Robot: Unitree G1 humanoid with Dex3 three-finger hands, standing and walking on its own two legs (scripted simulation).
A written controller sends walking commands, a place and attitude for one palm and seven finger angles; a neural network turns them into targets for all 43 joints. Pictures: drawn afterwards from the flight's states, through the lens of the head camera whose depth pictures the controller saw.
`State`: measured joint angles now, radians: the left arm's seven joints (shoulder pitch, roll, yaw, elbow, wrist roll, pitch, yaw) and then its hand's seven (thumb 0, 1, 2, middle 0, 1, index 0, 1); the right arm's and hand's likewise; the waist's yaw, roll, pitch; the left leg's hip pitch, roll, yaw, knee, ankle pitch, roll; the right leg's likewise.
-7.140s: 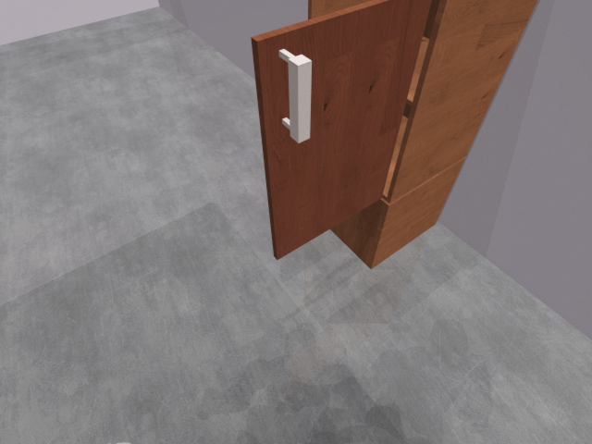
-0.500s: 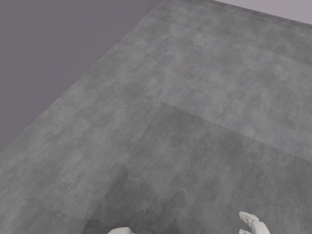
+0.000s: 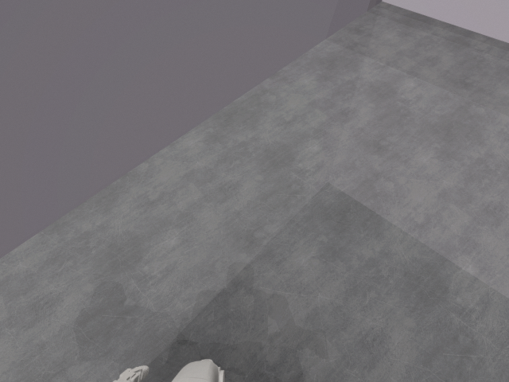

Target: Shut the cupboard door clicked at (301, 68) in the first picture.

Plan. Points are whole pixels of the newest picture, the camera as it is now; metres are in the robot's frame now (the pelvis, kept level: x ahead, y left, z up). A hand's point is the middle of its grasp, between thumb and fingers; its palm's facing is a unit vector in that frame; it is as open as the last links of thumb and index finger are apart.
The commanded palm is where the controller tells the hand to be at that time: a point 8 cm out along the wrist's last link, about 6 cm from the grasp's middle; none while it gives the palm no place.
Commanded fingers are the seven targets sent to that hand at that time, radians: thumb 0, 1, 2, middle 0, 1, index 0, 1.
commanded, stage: walk to a spot facing it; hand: left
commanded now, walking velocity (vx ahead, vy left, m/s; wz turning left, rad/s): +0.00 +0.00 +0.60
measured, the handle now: out of the picture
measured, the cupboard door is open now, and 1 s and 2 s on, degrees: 89 89 89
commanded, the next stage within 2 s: none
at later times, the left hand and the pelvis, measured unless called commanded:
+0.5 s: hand out of the picture +0.05 +0.22 -0.16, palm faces +0.30 -0.91 -0.30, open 7.4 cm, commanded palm none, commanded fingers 0.00 0.90 0.90 -0.20 -0.30 -0.20 -0.30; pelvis +0.02 -0.02 -0.01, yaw +19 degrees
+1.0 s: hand out of the picture -0.02 +0.22 -0.17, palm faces +0.59 -0.76 -0.27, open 7.4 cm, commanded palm none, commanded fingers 0.00 0.90 0.90 -0.20 -0.30 -0.20 -0.30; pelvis +0.03 -0.01 -0.01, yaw +36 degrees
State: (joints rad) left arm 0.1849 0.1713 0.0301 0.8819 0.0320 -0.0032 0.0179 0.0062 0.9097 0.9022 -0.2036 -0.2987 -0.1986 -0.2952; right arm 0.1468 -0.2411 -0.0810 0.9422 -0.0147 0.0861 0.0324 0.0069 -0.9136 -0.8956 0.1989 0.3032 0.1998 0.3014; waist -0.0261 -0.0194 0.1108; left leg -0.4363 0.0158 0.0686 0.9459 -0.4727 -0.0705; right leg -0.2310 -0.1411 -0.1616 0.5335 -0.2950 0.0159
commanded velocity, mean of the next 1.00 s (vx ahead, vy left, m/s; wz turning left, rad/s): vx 0.00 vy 0.00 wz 0.60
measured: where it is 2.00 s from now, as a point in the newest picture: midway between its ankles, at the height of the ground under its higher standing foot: outside the picture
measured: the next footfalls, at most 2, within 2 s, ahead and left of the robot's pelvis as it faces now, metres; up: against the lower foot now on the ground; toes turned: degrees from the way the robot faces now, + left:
left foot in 0.12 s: +0.05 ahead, +0.13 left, +0.00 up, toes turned +10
right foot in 0.44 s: +0.09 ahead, -0.13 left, +0.00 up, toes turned +13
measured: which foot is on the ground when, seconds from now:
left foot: up 0.00-0.10, down 0.12-0.44, up 0.46-0.74, down 0.76-1.00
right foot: down 0.00-0.12, up 0.14-0.42, down 0.44-0.76, up 0.78-1.00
